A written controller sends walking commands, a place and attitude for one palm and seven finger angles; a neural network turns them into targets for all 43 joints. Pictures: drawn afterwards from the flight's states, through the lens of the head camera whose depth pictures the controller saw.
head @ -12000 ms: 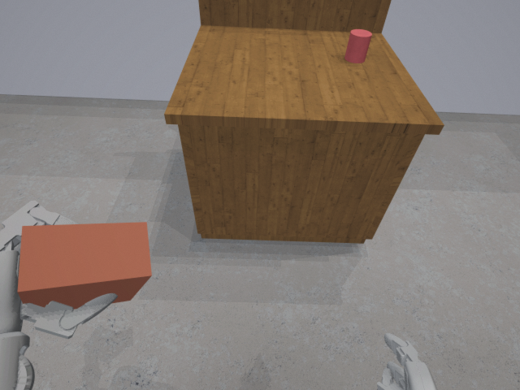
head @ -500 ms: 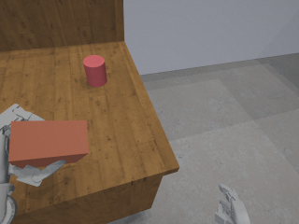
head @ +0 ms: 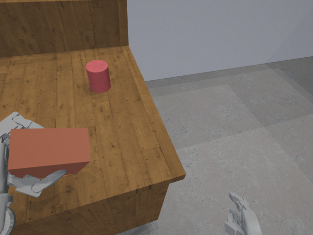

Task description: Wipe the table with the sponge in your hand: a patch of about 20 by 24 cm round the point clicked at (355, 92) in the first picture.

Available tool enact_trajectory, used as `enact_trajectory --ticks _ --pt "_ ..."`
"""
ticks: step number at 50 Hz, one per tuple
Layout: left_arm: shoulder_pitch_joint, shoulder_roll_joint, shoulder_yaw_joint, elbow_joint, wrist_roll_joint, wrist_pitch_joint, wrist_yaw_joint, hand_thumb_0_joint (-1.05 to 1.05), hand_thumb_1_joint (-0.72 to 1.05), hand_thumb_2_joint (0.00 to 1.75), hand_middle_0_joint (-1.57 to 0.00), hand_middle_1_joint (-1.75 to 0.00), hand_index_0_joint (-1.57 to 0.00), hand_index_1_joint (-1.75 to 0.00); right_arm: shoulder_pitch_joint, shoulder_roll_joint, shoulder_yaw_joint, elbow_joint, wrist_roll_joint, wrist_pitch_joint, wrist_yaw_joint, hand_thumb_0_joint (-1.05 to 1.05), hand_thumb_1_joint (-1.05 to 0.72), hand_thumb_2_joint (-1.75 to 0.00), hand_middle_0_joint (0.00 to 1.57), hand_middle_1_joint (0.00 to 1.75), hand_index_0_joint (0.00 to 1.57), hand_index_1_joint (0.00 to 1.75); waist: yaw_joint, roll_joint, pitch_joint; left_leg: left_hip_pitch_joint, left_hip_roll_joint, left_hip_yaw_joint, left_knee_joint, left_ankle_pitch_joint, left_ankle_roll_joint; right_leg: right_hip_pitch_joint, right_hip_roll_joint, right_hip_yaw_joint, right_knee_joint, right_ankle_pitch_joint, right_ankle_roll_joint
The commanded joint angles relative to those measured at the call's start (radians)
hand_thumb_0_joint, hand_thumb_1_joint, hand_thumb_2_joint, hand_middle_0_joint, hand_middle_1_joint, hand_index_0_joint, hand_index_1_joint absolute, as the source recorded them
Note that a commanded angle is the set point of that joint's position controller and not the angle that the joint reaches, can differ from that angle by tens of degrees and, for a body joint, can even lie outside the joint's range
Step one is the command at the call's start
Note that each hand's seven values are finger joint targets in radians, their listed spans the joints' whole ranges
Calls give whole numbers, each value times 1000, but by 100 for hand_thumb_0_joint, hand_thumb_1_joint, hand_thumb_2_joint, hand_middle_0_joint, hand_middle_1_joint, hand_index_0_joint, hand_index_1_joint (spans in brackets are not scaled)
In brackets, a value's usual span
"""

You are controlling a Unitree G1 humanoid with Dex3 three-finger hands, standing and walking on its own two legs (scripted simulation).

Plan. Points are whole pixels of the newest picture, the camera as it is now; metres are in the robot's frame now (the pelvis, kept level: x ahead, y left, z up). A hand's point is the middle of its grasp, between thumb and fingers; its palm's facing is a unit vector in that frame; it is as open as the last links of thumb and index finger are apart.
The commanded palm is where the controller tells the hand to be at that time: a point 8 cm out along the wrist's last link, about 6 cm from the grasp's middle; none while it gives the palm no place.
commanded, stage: shuffle to correct the standing spot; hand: left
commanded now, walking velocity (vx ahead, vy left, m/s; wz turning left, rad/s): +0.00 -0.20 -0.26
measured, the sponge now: (61, 154) +0.23 +0.22 +0.14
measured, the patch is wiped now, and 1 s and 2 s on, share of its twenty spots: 0.00 0.00 0.00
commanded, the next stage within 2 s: come to a stop and stand still in 0.26 s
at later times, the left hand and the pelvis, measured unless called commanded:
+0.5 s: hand (75, 150) +0.23 +0.19 +0.15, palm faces +0.34 -0.86 -0.38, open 10.1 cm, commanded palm +0.18 +0.23 +0.17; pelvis +0.01 -0.05 +0.00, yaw -1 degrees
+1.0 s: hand (52, 149) +0.23 +0.23 +0.15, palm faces +0.38 -0.86 -0.34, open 10.1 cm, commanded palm +0.18 +0.27 +0.17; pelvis +0.01 -0.01 +0.00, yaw +0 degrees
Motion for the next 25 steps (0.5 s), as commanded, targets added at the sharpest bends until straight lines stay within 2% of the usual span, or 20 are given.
enact_trajectory --ticks 1,4,6,9,10,11,15,16,18,20,21,22,24,25 --pt "-145 149 90 -223 -11 -63 7 0 10 130 -120 -160 -120 -160 -95 -134 -55 -167 7 -46 -4 0 -90 -90 20 30 20 30 -23 149 -105 3 186 -140 -184 -114 -28 -3 13 -16 56 23 -40" --pt "-140 152 94 -240 -12 -58 4 0 10 130 -120 -160 -120 -160 -92 -127 -60 -181 9 -46 8 0 -90 -90 20 30 20 30 -20 164 -125 4 208 -139 -161 -110 -17 2 2 -13 68 24 -41" --pt "-112 141 89 -234 -15 -51 3 0 10 130 -120 -160 -120 -160 -91 -127 -58 -181 8 -43 13 0 -90 -90 20 30 20 30 -22 146 -128 -18 204 -134 -154 -146 -13 5 7 -19 63 17 -41" --pt "-85 168 116 -274 -18 -52 1 0 10 130 -120 -160 -120 -160 -86 -125 -65 -190 11 -41 21 0 -90 -90 20 30 20 30 -23 128 -160 23 184 -110 -88 -58 -18 -2 -4 -1 31 69 -48" --pt "-55 191 144 -276 -21 -47 7 0 10 130 -120 -160 -120 -160 -96 -125 -65 -189 13 -39 20 0 -90 -90 20 30 20 30 -23 120 -162 31 179 -100 -76 -50 -22 -13 -2 2 25 70 -49" --pt "-46 163 117 -266 -27 -45 0 0 10 130 -120 -160 -120 -160 -89 -123 -60 -187 7 -33 22 0 -90 -90 20 30 20 30 -27 108 -157 18 170 -98 -66 -58 -21 -17 -3 7 13 71 -51" --pt "-24 204 160 -270 -36 -38 2 0 10 130 -120 -160 -120 -160 -93 -123 -66 -187 10 -27 14 0 -90 -90 20 30 20 30 -30 107 -146 46 156 -80 -23 -27 -28 -64 -14 47 -5 92 -63" --pt "-37 175 130 -265 -41 -36 -3 0 10 130 -120 -160 -120 -160 -83 -124 -63 -184 5 -23 14 0 -90 -90 20 30 20 30 -35 93 -144 33 152 -81 -19 -45 -26 -66 -14 48 -6 84 -65" --pt "-39 189 145 -251 -44 -31 -5 0 10 130 -120 -160 -120 -160 -81 -125 -70 -185 8 -18 9 0 -90 -90 20 30 20 30 -33 86 -139 38 153 -75 4 -27 -26 -76 -21 63 -8 95 -68" --pt "-13 182 145 -218 -43 -21 3 0 10 130 -120 -160 -120 -160 -91 -122 -64 -181 13 -15 5 0 -90 -90 20 30 20 30 -34 65 -140 47 121 -54 31 -34 -30 -78 -40 98 -35 105 -74" --pt "-16 153 112 -207 -43 -20 2 0 10 130 -120 -160 -120 -160 -84 -122 -58 -174 8 -12 6 0 -90 -90 20 30 20 30 -36 60 -139 41 103 -46 47 -43 -28 -79 -53 112 -51 100 -75" --pt "-14 171 127 -213 -41 -20 6 0 10 130 -120 -160 -120 -160 -87 -123 -62 -176 11 -12 4 0 -90 -90 20 30 20 30 -33 46 -144 37 92 -46 67 -29 -27 -64 -68 135 -59 129 -75" --pt "-5 168 120 -218 -37 -17 12 0 10 130 -120 -160 -120 -160 -94 -125 -58 -172 12 -10 1 0 -90 -90 20 30 20 30 -32 22 -157 39 77 -41 93 14 -26 -35 -93 151 -61 223 -67" --pt "-7 185 134 -228 -31 -14 19 0 10 130 -120 -160 -120 -160 -115 -126 -56 -168 14 -11 -5 0 -90 -90 20 30 20 30 -31 31 -151 54 73 -43 89 34 -27 -43 -97 157 -59 264 -66"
